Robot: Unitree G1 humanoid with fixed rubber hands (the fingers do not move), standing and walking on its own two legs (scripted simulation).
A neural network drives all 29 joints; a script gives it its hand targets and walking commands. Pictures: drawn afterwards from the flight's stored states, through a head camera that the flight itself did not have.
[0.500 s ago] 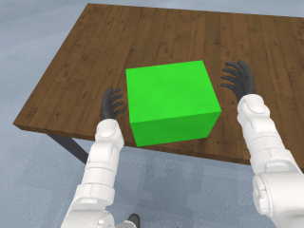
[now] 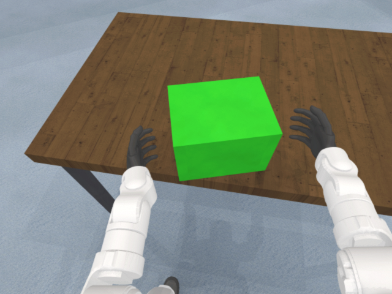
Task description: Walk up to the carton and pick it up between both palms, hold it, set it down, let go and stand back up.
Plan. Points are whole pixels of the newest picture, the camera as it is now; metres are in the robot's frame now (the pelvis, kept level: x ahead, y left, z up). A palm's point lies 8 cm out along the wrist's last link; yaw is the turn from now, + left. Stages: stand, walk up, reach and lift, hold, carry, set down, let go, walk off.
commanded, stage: set down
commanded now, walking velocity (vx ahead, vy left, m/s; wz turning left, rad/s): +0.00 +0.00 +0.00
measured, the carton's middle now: (218, 129) +0.48 +0.03 +0.00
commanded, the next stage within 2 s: none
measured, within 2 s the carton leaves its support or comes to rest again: neither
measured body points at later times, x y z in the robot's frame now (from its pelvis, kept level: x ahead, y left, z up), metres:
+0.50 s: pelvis -0.01 +0.00 +0.00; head +0.00 +0.02 +0.45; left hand +0.28 +0.19 +0.04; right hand +0.37 -0.21 +0.07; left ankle +0.06 +0.16 -0.73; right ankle +0.03 -0.10 -0.73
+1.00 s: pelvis +0.00 -0.01 +0.01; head -0.01 +0.01 +0.45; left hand +0.25 +0.19 +0.02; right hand +0.30 -0.25 +0.03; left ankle +0.06 +0.16 -0.73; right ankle +0.03 -0.10 -0.73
